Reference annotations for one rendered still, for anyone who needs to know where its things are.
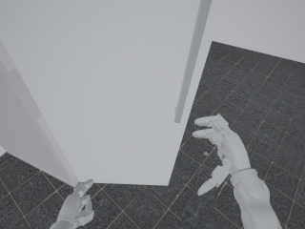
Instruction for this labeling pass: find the right robot hand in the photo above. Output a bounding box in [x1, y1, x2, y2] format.
[193, 114, 251, 196]

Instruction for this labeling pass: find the left robot hand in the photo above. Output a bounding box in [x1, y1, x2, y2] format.
[56, 179, 94, 229]

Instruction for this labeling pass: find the right robot forearm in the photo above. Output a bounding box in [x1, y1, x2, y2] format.
[230, 168, 282, 229]

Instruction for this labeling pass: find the fridge door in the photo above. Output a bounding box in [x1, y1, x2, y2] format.
[0, 0, 225, 186]

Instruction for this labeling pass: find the handle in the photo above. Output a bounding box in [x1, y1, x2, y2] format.
[174, 0, 213, 123]

